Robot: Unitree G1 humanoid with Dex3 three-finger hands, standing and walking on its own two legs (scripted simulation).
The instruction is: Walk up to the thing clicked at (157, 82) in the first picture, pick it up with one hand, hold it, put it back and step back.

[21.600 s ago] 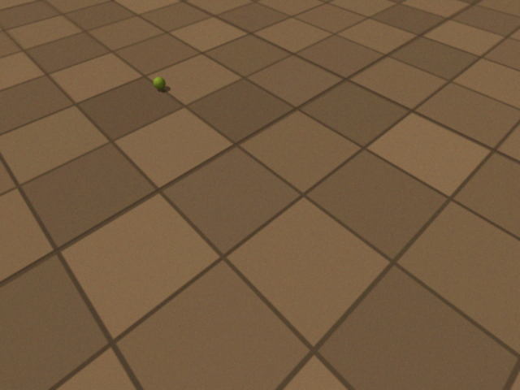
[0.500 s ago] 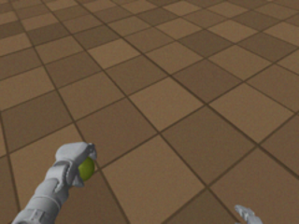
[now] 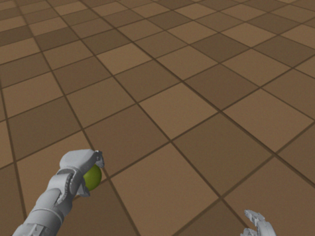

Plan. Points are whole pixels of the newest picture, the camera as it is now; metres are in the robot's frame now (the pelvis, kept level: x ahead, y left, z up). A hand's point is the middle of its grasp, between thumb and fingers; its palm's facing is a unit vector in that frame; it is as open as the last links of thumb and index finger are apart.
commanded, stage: hold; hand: left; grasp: from above
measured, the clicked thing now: (87, 176) +0.31 +0.22 -0.06
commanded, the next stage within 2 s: crouch in 0.74 s
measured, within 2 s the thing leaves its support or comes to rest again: neither
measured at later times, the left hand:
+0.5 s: hand (84, 174) +0.30 +0.22 -0.02, palm faces -0.44 -0.06 -0.90, open 10.1 cm
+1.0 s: hand (85, 176) +0.29 +0.22 -0.03, palm faces -0.45 -0.06 -0.89, open 10.1 cm
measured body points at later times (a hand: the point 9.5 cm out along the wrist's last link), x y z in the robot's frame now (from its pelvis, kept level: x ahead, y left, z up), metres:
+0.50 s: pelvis +0.00 +0.00 +0.00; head +0.00 -0.03 +0.45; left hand +0.31 +0.22 +0.03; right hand +0.16 -0.25 -0.11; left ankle +0.02 +0.13 -0.74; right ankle +0.02 -0.14 -0.74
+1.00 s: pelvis +0.00 +0.00 +0.00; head +0.01 -0.03 +0.45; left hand +0.31 +0.22 +0.02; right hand +0.16 -0.26 -0.11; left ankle +0.02 +0.13 -0.74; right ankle +0.02 -0.14 -0.74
